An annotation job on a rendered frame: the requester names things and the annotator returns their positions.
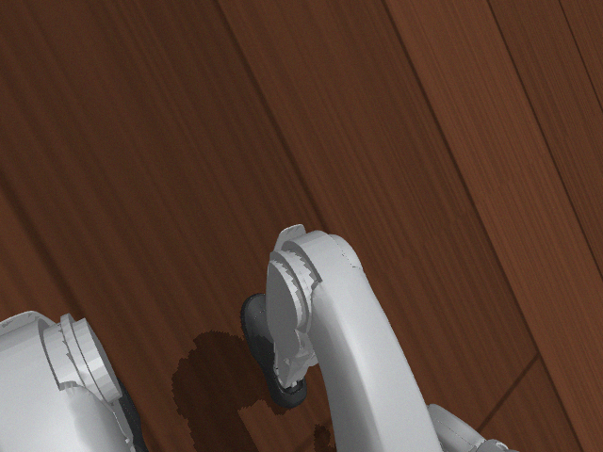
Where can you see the left robot foot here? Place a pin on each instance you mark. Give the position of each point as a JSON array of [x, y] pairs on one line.
[[133, 419]]

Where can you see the right robot foot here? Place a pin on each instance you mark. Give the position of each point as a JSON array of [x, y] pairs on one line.
[[254, 323]]

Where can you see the right robot hand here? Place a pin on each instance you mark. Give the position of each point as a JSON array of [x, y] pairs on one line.
[[454, 434]]

